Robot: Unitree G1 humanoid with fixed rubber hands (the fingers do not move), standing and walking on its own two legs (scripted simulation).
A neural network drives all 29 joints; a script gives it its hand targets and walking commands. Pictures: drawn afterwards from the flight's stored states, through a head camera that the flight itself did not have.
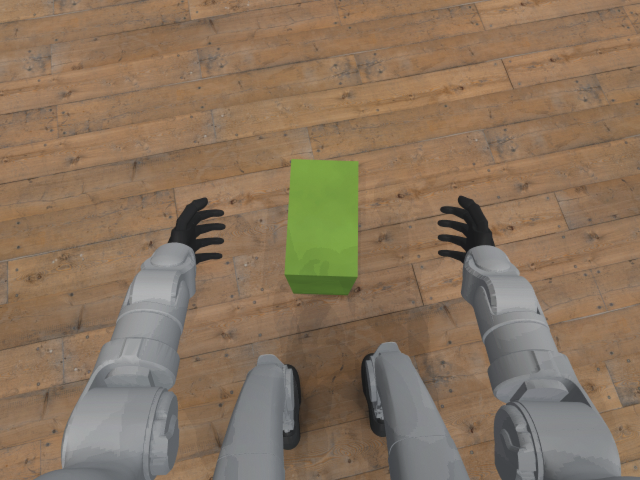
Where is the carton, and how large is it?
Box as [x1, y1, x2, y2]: [284, 159, 357, 294]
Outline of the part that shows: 291,159 284,274 293,293 347,294 357,276 357,161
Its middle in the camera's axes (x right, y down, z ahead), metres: +0.00 -0.02 +0.99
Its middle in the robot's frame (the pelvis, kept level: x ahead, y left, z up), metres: +0.53 -0.02 -0.54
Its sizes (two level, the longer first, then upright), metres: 0.270 0.155 0.294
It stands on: the floor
